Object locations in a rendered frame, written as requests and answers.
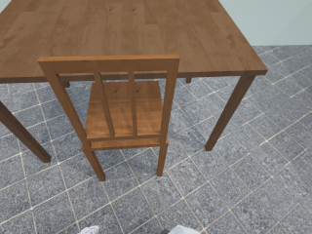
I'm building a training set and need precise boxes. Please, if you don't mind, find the chair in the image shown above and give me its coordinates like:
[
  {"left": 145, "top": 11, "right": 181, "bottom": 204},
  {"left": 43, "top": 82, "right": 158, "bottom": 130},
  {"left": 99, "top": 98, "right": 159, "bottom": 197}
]
[{"left": 37, "top": 54, "right": 180, "bottom": 181}]

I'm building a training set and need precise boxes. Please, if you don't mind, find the table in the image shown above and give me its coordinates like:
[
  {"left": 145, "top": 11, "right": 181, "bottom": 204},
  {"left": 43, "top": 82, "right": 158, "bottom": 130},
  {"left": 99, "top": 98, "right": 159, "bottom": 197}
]
[{"left": 0, "top": 0, "right": 268, "bottom": 163}]

